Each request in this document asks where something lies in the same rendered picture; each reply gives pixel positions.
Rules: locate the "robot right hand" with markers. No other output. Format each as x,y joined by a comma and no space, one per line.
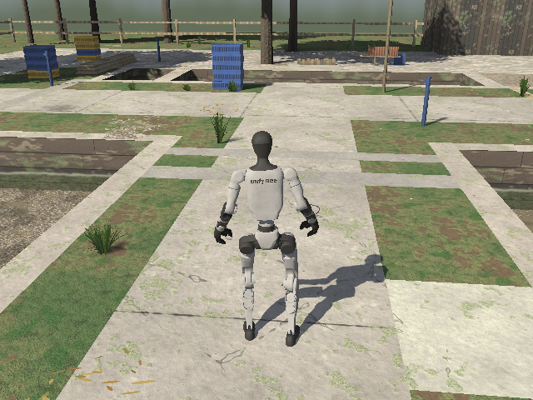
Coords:
314,226

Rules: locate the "robot right forearm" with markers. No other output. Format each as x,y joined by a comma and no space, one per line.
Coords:
308,213

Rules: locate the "robot left forearm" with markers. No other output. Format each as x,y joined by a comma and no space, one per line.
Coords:
223,219

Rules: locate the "robot left hand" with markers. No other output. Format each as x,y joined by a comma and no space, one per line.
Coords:
217,235

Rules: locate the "robot left foot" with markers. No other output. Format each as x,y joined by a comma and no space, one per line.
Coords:
249,333

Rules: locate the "right robot thigh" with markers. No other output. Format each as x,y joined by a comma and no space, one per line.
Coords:
287,244

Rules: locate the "robot right upper arm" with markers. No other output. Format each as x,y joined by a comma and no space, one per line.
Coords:
289,173

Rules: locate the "robot left upper arm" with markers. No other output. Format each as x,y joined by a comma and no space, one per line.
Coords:
238,176

